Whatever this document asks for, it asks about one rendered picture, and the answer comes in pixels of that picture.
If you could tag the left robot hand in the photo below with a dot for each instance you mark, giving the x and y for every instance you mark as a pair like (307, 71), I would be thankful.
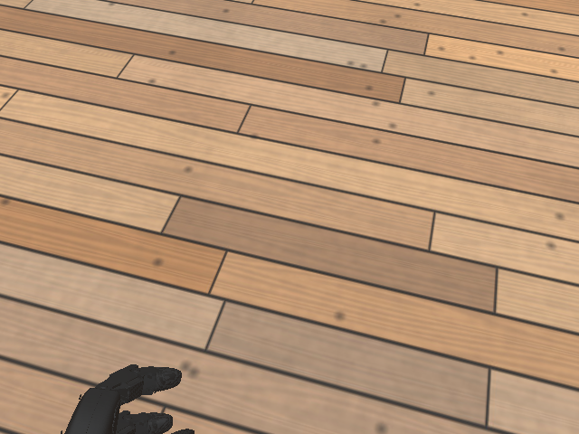
(98, 409)

